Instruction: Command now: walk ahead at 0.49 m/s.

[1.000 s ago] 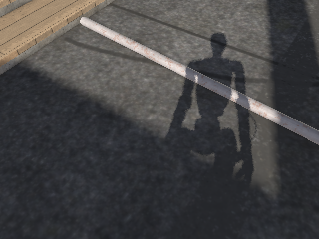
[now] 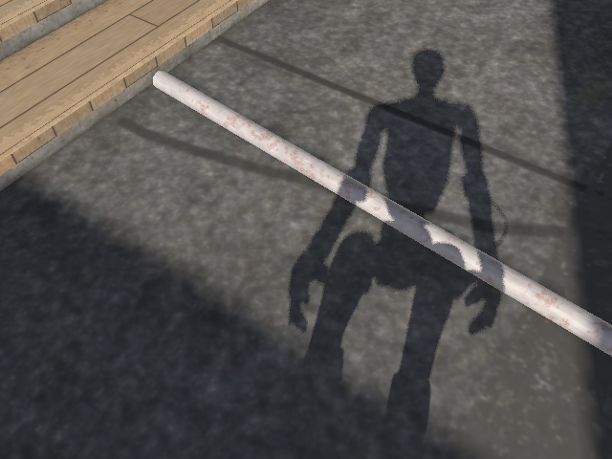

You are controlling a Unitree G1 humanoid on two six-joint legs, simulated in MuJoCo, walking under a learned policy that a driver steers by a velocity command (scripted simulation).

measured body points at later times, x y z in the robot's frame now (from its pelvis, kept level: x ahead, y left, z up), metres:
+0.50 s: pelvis +0.22 +0.04 +0.00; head +0.26 +0.05 +0.44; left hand +0.20 +0.26 -0.17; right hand +0.29 -0.19 -0.15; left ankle +0.31 +0.09 -0.74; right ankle +0.12 -0.07 -0.67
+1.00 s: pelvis +0.26 +0.02 +0.01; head +0.26 +0.01 +0.46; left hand +0.23 +0.22 -0.16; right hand +0.25 -0.20 -0.15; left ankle +0.31 +0.09 -0.74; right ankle +0.24 -0.10 -0.74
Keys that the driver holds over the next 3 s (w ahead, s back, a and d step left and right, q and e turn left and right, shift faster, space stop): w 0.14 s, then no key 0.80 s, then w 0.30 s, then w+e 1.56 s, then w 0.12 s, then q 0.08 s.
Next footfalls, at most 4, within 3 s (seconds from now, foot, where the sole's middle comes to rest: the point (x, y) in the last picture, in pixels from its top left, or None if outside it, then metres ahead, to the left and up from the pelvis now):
0.36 left None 0.35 0.09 -0.77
0.74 right None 0.28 -0.10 -0.77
1.74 right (346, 373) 0.67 -0.06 -0.77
2.30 left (340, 245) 1.05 -0.06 -0.77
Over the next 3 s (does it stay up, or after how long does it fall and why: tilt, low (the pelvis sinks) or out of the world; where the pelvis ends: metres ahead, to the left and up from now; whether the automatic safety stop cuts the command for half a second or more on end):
stays up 1.10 -0.33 0.05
